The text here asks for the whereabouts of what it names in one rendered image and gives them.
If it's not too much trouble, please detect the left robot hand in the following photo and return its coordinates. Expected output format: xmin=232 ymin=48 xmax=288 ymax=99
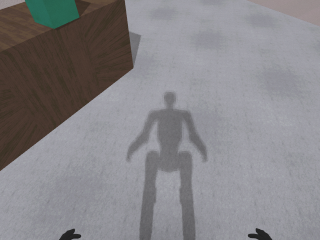
xmin=59 ymin=228 xmax=81 ymax=240

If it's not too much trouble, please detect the right robot hand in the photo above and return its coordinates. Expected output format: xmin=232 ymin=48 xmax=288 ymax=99
xmin=248 ymin=228 xmax=272 ymax=240

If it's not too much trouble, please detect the pedestal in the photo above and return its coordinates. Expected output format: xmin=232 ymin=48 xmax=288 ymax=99
xmin=0 ymin=0 xmax=134 ymax=171

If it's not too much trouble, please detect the carton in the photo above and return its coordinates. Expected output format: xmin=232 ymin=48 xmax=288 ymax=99
xmin=25 ymin=0 xmax=80 ymax=29

